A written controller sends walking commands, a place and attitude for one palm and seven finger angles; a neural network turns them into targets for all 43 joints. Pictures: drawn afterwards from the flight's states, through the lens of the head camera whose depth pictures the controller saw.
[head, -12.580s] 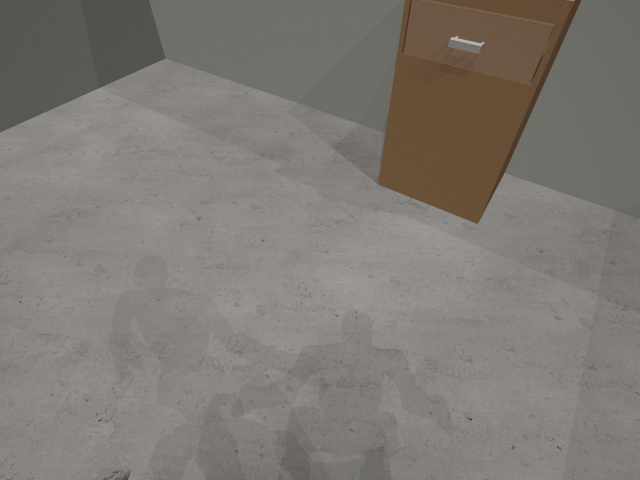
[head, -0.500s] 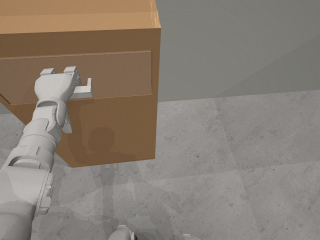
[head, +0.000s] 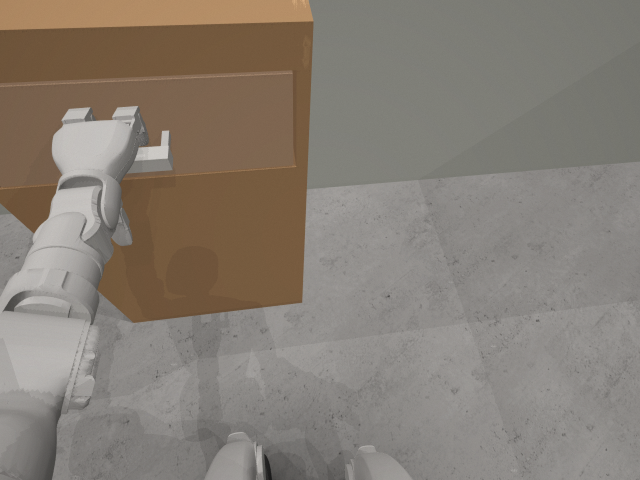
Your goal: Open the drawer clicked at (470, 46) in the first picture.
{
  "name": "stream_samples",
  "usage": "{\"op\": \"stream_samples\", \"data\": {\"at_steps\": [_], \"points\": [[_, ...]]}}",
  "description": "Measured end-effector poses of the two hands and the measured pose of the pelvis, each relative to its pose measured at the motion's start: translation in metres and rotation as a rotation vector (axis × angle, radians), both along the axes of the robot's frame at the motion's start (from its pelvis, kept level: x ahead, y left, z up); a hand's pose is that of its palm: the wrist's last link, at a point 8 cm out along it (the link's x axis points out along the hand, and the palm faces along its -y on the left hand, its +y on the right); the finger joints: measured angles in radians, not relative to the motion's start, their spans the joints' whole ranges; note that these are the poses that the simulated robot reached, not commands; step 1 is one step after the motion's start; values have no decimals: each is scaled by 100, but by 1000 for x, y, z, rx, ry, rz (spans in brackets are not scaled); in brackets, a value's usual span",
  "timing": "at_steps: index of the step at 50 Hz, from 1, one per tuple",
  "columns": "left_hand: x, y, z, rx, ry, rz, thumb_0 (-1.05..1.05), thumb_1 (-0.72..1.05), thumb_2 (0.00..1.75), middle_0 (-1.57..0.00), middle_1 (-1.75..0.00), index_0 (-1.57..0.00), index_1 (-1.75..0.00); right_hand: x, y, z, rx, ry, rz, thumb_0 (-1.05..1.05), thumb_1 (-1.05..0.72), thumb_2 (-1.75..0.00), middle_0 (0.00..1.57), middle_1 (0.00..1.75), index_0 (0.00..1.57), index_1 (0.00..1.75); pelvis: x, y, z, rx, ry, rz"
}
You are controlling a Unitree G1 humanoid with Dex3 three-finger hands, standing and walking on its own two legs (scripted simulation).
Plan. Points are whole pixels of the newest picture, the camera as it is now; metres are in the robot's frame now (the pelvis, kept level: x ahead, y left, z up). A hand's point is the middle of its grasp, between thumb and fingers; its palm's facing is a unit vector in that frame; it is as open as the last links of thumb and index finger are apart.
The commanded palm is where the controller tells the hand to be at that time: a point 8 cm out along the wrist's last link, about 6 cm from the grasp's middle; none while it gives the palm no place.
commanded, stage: lower the fingers behind the handle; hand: left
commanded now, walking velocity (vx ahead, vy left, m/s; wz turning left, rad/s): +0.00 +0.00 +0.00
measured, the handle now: (132, 149) +0.56 +0.23 +0.04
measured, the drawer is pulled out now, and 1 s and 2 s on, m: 0.00 0.00 0.00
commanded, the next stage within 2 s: lift the fingers back up to retry in 0.26 s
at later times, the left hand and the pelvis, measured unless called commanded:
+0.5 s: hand (115, 178) +0.50 +0.24 +0.05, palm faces -0.05 -0.01 -1.00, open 13.9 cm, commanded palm +0.49 +0.23 +0.09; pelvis -0.01 +0.01 +0.00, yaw +0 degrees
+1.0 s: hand (100, 149) +0.51 +0.24 +0.09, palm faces -0.04 -0.05 -1.00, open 13.9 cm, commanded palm +0.49 +0.24 +0.15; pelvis +0.03 +0.01 +0.03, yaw +0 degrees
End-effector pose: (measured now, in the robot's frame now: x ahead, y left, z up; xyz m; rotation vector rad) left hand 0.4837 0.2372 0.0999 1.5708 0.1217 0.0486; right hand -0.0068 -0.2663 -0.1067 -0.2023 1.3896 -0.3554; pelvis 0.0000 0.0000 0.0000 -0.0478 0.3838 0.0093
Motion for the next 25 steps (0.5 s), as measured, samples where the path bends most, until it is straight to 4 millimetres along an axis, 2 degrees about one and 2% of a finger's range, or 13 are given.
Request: {"op": "stream_samples", "data": {"at_steps": [25], "points": [[-1,2,0,-15,-1,-9,0,-49,30,-25,-131,-31,-120,-13,12,1,-7,0,-7,1,-90,-90,20,30,20,30,-10,10,-1,-8,-3,-1]]}}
